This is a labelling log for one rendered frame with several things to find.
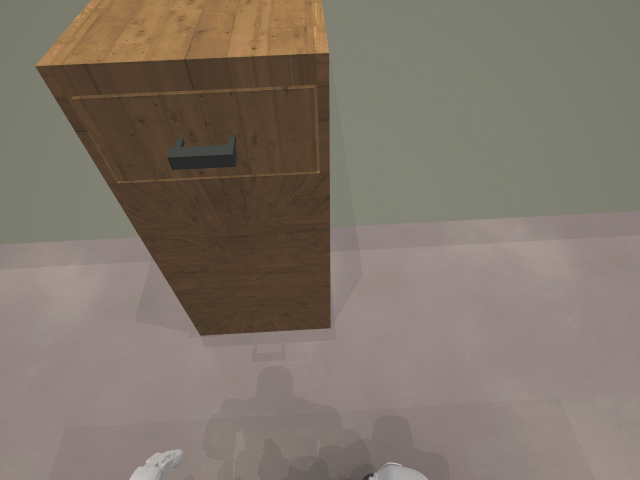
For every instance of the handle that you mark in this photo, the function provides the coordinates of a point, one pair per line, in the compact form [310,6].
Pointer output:
[197,157]

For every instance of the drawer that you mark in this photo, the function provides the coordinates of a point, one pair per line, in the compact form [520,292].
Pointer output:
[275,129]

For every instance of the right robot shin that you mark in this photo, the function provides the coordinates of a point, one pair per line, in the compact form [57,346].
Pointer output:
[389,464]

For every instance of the robot left hand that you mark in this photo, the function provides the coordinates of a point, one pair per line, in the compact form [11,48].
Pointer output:
[158,465]

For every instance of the cabinet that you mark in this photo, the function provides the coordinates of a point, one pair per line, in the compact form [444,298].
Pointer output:
[243,253]

